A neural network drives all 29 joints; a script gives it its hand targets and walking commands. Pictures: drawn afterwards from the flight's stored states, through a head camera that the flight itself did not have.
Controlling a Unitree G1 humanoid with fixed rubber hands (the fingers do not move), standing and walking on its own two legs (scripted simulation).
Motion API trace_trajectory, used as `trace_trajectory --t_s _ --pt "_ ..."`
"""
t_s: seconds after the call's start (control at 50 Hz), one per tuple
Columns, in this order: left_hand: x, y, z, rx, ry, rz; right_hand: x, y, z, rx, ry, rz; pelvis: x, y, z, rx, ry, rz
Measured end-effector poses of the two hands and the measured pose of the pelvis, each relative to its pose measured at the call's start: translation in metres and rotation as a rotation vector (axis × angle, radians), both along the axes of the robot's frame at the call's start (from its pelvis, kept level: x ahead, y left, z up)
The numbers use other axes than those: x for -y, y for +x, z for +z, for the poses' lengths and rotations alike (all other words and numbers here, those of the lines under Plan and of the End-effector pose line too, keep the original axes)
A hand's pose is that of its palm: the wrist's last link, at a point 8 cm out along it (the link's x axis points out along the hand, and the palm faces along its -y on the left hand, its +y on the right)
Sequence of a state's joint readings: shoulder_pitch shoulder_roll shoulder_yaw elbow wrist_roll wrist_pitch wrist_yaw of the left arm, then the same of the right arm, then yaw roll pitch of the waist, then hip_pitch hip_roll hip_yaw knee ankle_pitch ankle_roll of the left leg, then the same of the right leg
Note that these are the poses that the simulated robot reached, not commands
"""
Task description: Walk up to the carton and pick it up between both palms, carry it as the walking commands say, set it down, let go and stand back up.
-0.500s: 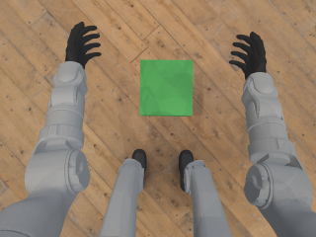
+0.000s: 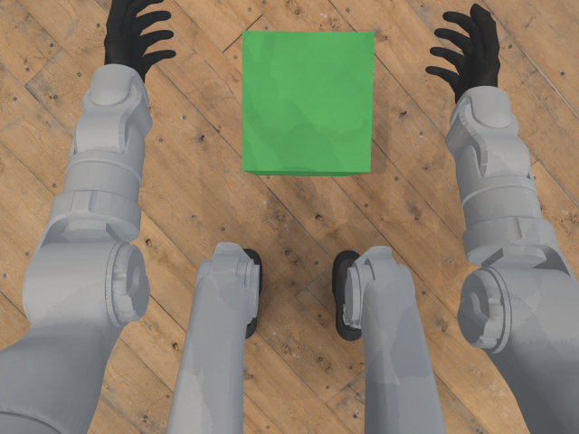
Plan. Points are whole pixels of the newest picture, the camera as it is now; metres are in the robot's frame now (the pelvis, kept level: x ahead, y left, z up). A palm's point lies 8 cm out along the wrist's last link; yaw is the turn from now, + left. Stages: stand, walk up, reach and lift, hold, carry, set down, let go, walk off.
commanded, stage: reach and lift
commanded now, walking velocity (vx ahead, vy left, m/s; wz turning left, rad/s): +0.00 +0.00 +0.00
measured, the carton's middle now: (303, 118) +0.51 +0.01 -0.39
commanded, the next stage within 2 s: none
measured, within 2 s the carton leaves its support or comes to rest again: neither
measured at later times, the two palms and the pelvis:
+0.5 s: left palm (177, 98) +0.51 +0.21 -0.27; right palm (419, 111) +0.50 -0.17 -0.27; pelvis -0.02 +0.00 -0.11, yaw +0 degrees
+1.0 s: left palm (184, 104) +0.51 +0.21 -0.31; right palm (409, 115) +0.50 -0.17 -0.31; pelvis -0.02 +0.00 -0.14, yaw +0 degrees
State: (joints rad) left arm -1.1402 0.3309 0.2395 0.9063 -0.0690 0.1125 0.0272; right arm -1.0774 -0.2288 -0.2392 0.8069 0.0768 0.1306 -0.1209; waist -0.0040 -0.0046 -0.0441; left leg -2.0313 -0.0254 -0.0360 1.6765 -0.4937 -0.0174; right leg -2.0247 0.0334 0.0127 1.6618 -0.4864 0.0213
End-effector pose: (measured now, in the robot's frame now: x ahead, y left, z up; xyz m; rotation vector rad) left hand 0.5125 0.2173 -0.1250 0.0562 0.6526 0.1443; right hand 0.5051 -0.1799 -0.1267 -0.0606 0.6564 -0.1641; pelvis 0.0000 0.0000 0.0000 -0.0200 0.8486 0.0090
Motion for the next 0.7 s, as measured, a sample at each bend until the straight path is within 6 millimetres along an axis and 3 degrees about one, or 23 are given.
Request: trace_trajectory --t_s 0.18,0.4,0.58,0.7 --pt "0.004 0.002 -0.045 -0.012 -0.006 0.006 -0.005 0.003 -0.047 -0.016 0.006 0.006 -0.002 -0.009 -0.042 0.024 0.0 -0.002" --pt "0.008 0.0 -0.116 -0.036 -0.003 0.005 -0.009 0.001 -0.117 -0.044 0.011 0.008 -0.002 -0.016 -0.09 0.074 0.0 0.0" --pt "0.011 -0.005 -0.167 -0.064 -0.005 0.001 -0.008 -0.002 -0.166 -0.073 0.01 0.014 -0.002 -0.02 -0.121 0.13 0.001 0.0" --pt "0.01 -0.006 -0.191 -0.071 -0.005 0.004 -0.01 -0.001 -0.19 -0.079 0.014 0.018 -0.002 -0.022 -0.137 0.166 0.003 0.0"
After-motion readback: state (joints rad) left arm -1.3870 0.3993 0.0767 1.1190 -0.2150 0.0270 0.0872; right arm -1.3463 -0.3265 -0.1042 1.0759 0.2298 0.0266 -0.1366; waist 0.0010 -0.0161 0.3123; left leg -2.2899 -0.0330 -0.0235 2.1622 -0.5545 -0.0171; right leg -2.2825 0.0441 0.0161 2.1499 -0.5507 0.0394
